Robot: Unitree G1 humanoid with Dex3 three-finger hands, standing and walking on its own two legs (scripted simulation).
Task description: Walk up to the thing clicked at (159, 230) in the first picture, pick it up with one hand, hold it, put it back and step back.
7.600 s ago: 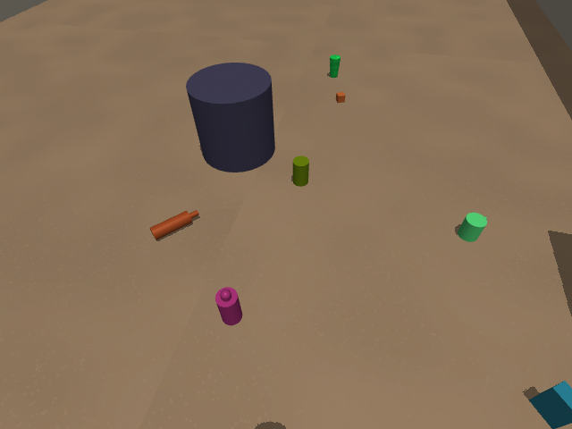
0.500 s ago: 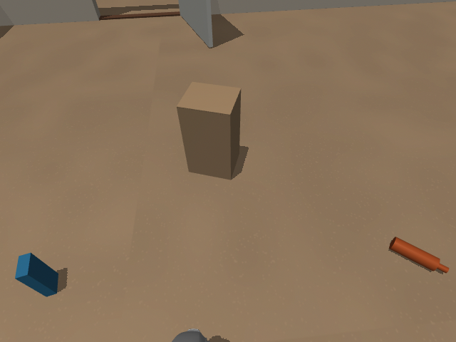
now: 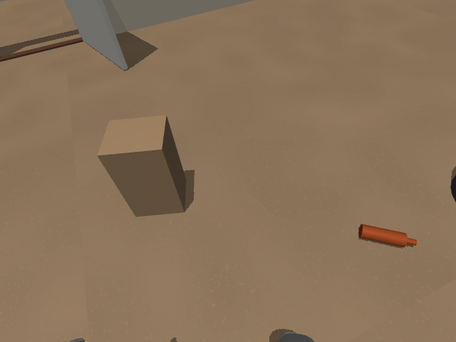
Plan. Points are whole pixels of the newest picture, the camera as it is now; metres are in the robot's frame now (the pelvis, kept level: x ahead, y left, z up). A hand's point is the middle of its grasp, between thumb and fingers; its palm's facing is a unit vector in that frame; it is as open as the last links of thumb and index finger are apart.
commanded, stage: walk up
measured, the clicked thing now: (387, 236) +0.64 -0.66 -0.72
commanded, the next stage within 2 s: stand in 1.22 s
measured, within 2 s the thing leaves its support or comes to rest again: neither
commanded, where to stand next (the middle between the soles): +0.18 +0.04 m, yaw -13 degrees
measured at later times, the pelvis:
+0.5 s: pelvis +0.08 +0.06 +0.00, yaw -11 degrees
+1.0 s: pelvis +0.10 +0.05 +0.02, yaw -16 degrees
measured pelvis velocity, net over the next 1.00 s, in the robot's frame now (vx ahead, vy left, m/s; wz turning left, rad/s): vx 0.10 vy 0.05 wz -0.27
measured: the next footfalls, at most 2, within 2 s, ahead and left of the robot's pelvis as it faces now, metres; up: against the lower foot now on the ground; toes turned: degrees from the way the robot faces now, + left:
left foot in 0.34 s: +0.21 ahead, +0.17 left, +0.00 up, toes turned -8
right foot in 0.62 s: +0.10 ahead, -0.07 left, +0.00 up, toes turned -13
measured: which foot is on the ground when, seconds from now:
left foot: up 0.00-0.32, down 0.34-1.00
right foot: down 0.00-0.36, up 0.38-0.60, down 0.62-1.00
